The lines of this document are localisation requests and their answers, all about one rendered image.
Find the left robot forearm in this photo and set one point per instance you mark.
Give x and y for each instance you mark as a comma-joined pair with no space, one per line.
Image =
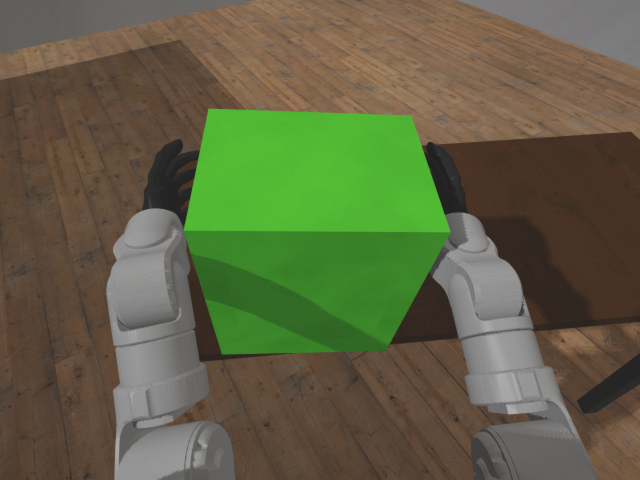
152,318

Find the carton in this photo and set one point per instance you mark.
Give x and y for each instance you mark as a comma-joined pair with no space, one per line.
309,231

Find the table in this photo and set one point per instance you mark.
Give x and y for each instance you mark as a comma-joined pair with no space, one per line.
563,211

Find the robot right hand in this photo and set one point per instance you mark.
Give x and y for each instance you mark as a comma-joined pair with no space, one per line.
446,179

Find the robot left upper arm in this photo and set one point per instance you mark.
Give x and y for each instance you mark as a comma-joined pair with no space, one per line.
199,450

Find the right robot forearm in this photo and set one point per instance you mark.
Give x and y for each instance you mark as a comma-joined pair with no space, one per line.
505,366

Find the robot right upper arm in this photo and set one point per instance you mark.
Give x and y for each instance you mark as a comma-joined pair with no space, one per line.
532,450

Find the robot left hand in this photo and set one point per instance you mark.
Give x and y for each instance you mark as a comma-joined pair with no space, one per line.
163,182

